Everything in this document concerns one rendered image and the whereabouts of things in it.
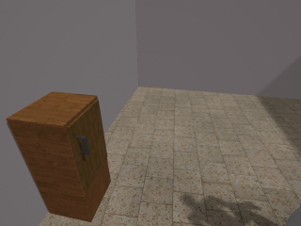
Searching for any handle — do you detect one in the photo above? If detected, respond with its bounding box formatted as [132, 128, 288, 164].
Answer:
[76, 136, 90, 155]

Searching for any cupboard door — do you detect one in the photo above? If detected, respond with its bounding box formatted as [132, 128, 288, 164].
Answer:
[67, 99, 107, 192]

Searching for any robot left thigh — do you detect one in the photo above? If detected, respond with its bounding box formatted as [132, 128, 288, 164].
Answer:
[285, 206, 301, 226]

